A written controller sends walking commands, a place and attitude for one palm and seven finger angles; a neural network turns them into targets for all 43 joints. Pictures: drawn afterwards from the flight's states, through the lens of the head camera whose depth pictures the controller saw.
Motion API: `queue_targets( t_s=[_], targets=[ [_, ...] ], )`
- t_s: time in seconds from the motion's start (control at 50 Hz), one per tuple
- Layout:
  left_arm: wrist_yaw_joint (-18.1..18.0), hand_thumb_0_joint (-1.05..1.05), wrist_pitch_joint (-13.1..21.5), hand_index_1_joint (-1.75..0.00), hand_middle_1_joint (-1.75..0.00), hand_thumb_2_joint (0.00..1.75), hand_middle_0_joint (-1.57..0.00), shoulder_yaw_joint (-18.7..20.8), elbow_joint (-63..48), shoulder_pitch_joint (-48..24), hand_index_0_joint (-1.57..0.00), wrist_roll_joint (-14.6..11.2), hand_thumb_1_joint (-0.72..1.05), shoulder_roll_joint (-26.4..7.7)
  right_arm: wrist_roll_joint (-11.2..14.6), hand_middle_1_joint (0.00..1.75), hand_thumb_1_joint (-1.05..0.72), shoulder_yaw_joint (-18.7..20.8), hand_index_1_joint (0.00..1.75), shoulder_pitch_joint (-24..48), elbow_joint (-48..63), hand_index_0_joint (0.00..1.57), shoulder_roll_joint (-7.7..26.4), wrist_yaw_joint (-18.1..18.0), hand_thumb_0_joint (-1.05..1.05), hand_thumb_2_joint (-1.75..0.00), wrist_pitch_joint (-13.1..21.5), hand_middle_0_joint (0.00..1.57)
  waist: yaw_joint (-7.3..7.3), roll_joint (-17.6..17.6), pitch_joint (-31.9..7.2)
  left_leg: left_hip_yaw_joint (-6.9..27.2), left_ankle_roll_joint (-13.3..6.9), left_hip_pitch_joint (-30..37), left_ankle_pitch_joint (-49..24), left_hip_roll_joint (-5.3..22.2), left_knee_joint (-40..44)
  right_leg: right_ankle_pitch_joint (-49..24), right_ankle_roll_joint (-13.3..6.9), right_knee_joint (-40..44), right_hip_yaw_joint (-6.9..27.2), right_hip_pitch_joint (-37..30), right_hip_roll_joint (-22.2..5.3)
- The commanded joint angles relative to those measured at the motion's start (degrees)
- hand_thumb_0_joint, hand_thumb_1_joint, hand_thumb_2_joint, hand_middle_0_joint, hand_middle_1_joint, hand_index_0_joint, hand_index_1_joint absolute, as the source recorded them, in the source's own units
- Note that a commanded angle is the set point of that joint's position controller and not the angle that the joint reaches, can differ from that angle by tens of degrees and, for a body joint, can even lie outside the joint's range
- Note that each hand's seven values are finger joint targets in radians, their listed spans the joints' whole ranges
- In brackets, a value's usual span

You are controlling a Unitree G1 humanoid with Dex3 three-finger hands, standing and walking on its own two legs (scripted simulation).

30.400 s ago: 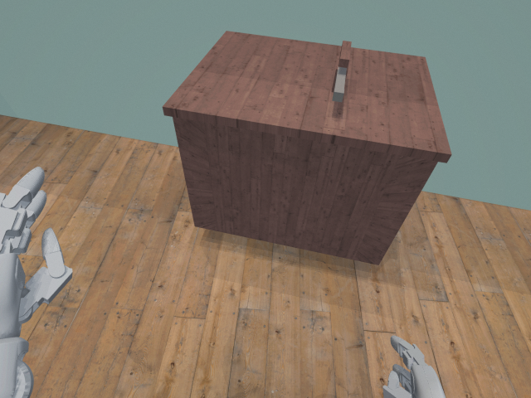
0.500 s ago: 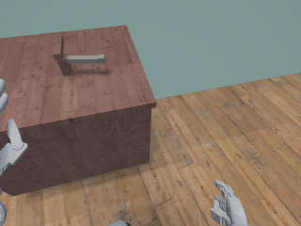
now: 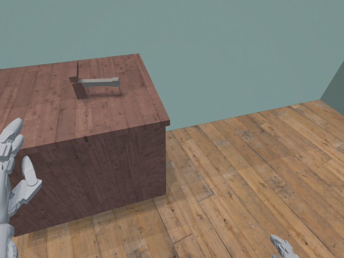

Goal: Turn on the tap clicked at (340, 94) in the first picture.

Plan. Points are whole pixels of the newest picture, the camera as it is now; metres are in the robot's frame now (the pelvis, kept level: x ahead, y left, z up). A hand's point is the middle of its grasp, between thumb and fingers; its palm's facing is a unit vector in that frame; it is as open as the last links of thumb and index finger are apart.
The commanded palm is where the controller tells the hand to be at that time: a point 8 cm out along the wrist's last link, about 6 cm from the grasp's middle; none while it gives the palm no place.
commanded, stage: stop stepping back and stand still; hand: left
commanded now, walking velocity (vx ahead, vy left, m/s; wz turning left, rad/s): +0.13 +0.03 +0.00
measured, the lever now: (115, 82) +0.78 +0.27 +0.01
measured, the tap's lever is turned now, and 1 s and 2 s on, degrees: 77 77 77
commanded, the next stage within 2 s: stand and check the lever's angle in 0.26 s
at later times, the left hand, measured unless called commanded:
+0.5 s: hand (47, 178) +0.22 +0.24 +0.16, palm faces +0.47 -0.78 -0.41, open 7.4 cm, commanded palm +0.16 +0.26 +0.18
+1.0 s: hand (50, 176) +0.22 +0.24 +0.15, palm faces +0.41 -0.84 -0.36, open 7.4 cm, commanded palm +0.17 +0.27 +0.18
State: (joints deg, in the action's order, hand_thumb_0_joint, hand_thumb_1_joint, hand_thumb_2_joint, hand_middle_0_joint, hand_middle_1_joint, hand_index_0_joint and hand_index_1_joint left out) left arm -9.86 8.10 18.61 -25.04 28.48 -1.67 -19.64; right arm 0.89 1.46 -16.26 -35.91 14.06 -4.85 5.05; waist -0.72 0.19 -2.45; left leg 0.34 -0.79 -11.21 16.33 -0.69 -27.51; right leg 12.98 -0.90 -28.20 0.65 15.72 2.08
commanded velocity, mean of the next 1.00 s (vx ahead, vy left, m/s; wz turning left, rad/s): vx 0.02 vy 0.01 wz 0.00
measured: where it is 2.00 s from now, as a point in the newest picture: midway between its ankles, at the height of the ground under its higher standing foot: outside the picture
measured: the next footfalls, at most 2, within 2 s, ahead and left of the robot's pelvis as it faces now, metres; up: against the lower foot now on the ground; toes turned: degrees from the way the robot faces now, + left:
none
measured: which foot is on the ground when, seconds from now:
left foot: down 0.00-1.00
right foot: down 0.00-1.00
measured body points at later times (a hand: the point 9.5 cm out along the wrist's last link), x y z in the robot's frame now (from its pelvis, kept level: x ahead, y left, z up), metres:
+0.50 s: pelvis +0.01 -0.02 -0.01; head +0.01 -0.04 +0.44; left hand +0.19 +0.28 +0.18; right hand +0.16 -0.24 -0.11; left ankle +0.00 +0.11 -0.74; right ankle +0.02 -0.11 -0.74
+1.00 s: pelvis +0.02 -0.01 +0.00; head +0.02 -0.01 +0.45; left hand +0.20 +0.28 +0.17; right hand +0.21 -0.24 -0.07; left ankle +0.00 +0.11 -0.74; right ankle +0.02 -0.11 -0.74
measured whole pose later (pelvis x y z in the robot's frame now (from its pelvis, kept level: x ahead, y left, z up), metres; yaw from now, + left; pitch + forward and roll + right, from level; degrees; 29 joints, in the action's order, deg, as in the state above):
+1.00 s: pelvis +0.02 -0.01 +0.00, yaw +1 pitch -1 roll -1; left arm -8.6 6.4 16.9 -25.3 27.4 -2.9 -19.1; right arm 0.5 0.7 -9.5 -33.7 12.4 -4.0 3.3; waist 1.0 -1.0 -0.2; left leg -1.8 -0.2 -9.5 14.8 1.2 -25.0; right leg 11.7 -1.8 -22.7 0.6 10.3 3.1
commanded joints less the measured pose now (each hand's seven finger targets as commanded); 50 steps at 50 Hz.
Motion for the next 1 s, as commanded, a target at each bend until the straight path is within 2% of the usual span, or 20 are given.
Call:
queue_targets(
  t_s=[0.0,0.04,0.1,0.12,0.16,0.2,0.22,0.24,0.26,0.28,0.32,0.38,0.4,0.44,0.48,0.54,0.58,0.66,0.78,0.98],
  targets=[
    [-0.6,0.00,3.2,-0.30,-0.30,0.90,-0.20,3.7,-7.3,-11.6,-0.20,1.0,0.90,-8.3,-0.5,0.30,-0.90,1.8,0.30,9.6,8.3,0.20,6.4,-0.7,0.00,-0.90,3.3,0.20,0.16,-3.6,5.4,8.9,-4.4,-15.9,26.3,6.8,11.5,11.5,0.2,3.1,3.2,-4.7,-0.4],
    [-0.4,0.00,3.2,-0.30,-0.30,0.90,-0.20,3.7,-7.7,-13.7,-0.20,0.9,0.90,-8.9,-1.1,0.30,-0.90,1.9,0.30,9.7,7.8,0.20,5.7,-0.4,0.00,-0.90,3.2,0.20,0.05,0.5,4.8,5.6,-3.6,-12.7,20.0,4.0,3.7,15.8,-2.0,7.6,8.9,-1.4,-3.6],
    [0.2,0.00,3.3,-0.30,-0.30,0.90,-0.20,3.7,-8.0,-13.2,-0.20,0.6,0.90,-9.6,-1.4,0.30,-0.90,1.8,0.30,8.9,6.7,0.20,4.2,0.5,0.00,-0.90,2.9,0.20,-0.56,8.9,2.0,-0.1,-1.9,-10.6,9.1,0.2,-13.6,24.7,-6.6,17.2,23.4,0.3,-13.3],
    [0.1,0.00,3.5,-0.30,-0.30,0.90,-0.20,3.9,-8.9,-12.9,-0.20,0.5,0.90,-10.1,-1.2,0.30,-0.90,1.9,0.30,8.4,6.6,0.20,4.1,0.9,0.00,-0.90,2.7,0.20,-0.54,9.7,0.6,-1.2,-1.3,-10.2,7.9,-0.1,-16.6,24.7,-7.9,18.0,24.7,-0.4,-15.9],
    [0.1,0.00,3.5,-0.30,-0.30,0.90,-0.20,4.7,-9.8,-10.9,-0.20,0.1,0.90,-10.6,-0.9,0.30,-0.90,1.5,0.30,8.4,6.8,0.20,3.6,1.3,0.00,-0.90,2.1,0.20,-0.51,8.0,-0.4,-1.0,-1.2,-5.4,9.2,0.8,-13.2,26.0,-7.7,17.1,21.5,3.5,-16.4],
    [-0.1,0.00,3.6,-0.30,-0.30,0.90,-0.20,6.1,-11.7,-8.5,-0.20,-0.4,0.90,-11.2,-1.1,0.30,-0.90,0.9,0.30,9.2,7.6,0.20,3.5,1.0,0.00,-0.90,1.5,0.20,-0.74,2.9,0.4,0.6,-2.1,0.9,9.6,2.0,-1.6,23.9,-5.4,10.4,13.7,7.4,-11.7],
    [-0.1,0.00,4.0,-0.30,-0.30,0.90,-0.20,6.3,-13.4,-8.0,-0.20,-0.5,0.90,-10.7,-1.3,0.30,-0.90,0.9,0.30,9.6,8.0,0.20,4.5,0.8,0.00,-0.90,1.6,0.20,-0.83,-4.4,0.8,6.4,-3.6,1.8,13.7,4.4,5.8,21.2,-3.8,3.2,10.3,8.9,-6.9],
    [-0.5,0.00,4.2,-0.30,-0.30,0.90,-0.20,7.0,-14.2,-7.7,-0.20,-0.3,0.90,-10.7,-1.5,0.30,-0.90,0.6,0.30,9.6,8.3,0.20,5.0,0.6,0.00,-0.90,1.7,0.20,-0.66,-12.2,2.2,16.4,-5.9,1.2,19.4,10.6,13.1,15.3,-1.1,-6.2,4.7,10.9,-1.2],
    [-0.7,0.00,4.1,-0.30,-0.30,0.90,-0.20,7.3,-15.3,-8.2,-0.20,0.4,0.90,-10.8,-0.9,0.30,-0.90,0.7,0.30,9.1,8.7,0.20,4.5,0.7,0.00,-0.90,2.1,0.20,-0.60,-15.4,1.3,21.8,-8.2,-1.6,21.5,16.0,16.9,10.6,1.1,-17.1,-0.5,9.1,0.9],
    [-0.7,0.00,3.8,-0.30,-0.30,0.90,-0.20,8.6,-14.6,-9.5,-0.20,0.6,0.90,-12.5,-1.1,0.30,-0.90,0.7,0.30,9.4,8.5,0.20,3.5,0.6,0.00,-0.90,2.4,0.20,-0.39,-15.6,1.8,22.7,-9.7,-7.2,24.9,17.4,19.4,11.9,1.8,-25.8,0.9,8.0,0.0],
    [-0.3,0.00,3.6,-0.30,-0.30,0.90,-0.20,7.7,-11.4,-8.6,-0.20,0.8,0.90,-10.4,-0.8,0.30,-0.90,0.8,0.30,9.5,7.8,0.20,3.7,1.1,0.00,-0.90,3.7,0.20,0.38,-10.0,4.8,17.8,-8.8,-10.6,20.1,15.3,18.5,11.0,1.7,-20.6,1.4,5.2,-1.6],
    [0.1,0.00,3.0,-0.30,-0.30,0.90,-0.20,5.6,-8.9,-8.3,-0.20,0.3,0.90,-8.8,-0.1,0.30,-0.90,0.5,0.30,10.1,7.9,0.20,4.2,0.9,0.00,-0.90,4.5,0.20,1.03,-5.2,3.2,6.8,-4.8,-7.5,4.6,9.4,7.3,3.0,1.9,3.4,-2.0,-5.2,-1.2],
    [0.4,0.00,3.2,-0.30,-0.30,0.90,-0.20,4.6,-8.5,-8.4,-0.20,0.5,0.90,-8.4,-0.1,0.30,-0.90,0.8,0.30,10.2,7.9,0.20,4.7,1.0,0.00,-0.90,4.7,0.20,0.76,-2.3,2.7,4.8,-3.5,-7.8,-0.8,7.1,2.1,-2.7,0.8,8.1,1.5,-7.3,-2.6],
    [1.0,0.00,3.6,-0.30,-0.30,0.90,-0.20,4.5,-8.9,-9.2,-0.20,0.1,0.90,-9.3,-0.4,0.30,-0.90,1.4,0.30,10.2,7.7,0.20,4.4,1.6,0.00,-0.90,4.4,0.20,-0.54,7.0,-1.3,-0.4,-0.6,-8.0,-3.6,2.3,-7.3,-16.0,-4.0,10.1,16.3,-8.8,-12.2],
    [1.1,0.00,3.2,-0.30,-0.30,0.90,-0.20,3.2,-11.4,-10.9,-0.20,-0.4,0.90,-8.4,0.3,0.30,-0.90,2.7,0.30,9.6,7.8,0.20,4.9,2.3,0.00,-0.90,4.0,0.20,-0.24,8.7,-2.7,-0.2,0.3,-7.3,0.4,1.5,-8.7,-14.3,-4.5,11.0,18.4,-9.6,-14.5],
    [0.5,0.00,3.9,-0.30,-0.30,0.90,-0.20,6.7,-14.6,-5.7,-0.20,-0.7,0.90,-11.0,-0.3,0.30,-0.90,1.9,0.30,10.3,8.6,0.20,4.2,2.0,0.00,-0.90,3.5,0.20,0.81,2.5,-5.8,0.4,-0.4,-2.6,-9.0,2.6,1.2,-24.8,-3.0,5.4,11.1,-13.7,-11.5],
    [0.2,0.00,4.2,-0.30,-0.30,0.90,-0.20,9.3,-15.6,-3.3,-0.20,-0.9,0.90,-12.8,-0.4,0.30,-0.90,2.1,0.30,11.1,9.2,0.20,4.7,1.5,0.00,-0.90,2.9,0.20,1.11,-2.4,-7.2,2.1,-0.8,3.7,-21.1,5.4,3.1,-21.8,-0.6,3.7,6.7,-10.8,-7.3],
    [-0.1,0.00,4.1,-0.30,-0.30,0.90,-0.20,9.8,-16.5,-1.5,-0.20,-1.1,0.90,-12.5,-0.1,0.30,-0.90,2.2,0.30,11.2,10.2,0.20,4.3,1.2,0.00,-0.90,1.6,0.20,0.75,-3.9,-8.4,1.2,-0.5,5.2,-30.0,5.9,0.2,-28.2,-0.2,3.5,5.0,-12.1,-5.7],
    [0.6,0.00,2.9,-0.30,-0.30,0.90,-0.20,6.2,-11.9,-0.2,-0.20,-1.7,0.90,-8.7,0.1,0.30,-0.90,2.5,0.30,11.1,10.7,0.20,4.9,1.0,0.00,-0.90,0.8,0.20,0.52,-3.5,-6.9,1.0,0.0,5.1,-26.1,5.9,2.0,-25.2,0.1,5.2,5.4,-10.1,-5.0],
    [0.1,0.00,2.5,-0.30,-0.30,0.90,-0.20,6.0,-14.6,-8.9,-0.20,-1.1,0.90,-11.4,-0.7,0.30,-0.90,1.7,0.30,12.7,10.9,0.20,5.2,0.0,0.00,-0.90,0.9,0.20,1.14,-3.7,-3.9,2.2,-0.5,2.4,-14.0,4.9,6.1,-13.3,-0.1,8.8,5.7,-7.8,-3.9]
  ],
)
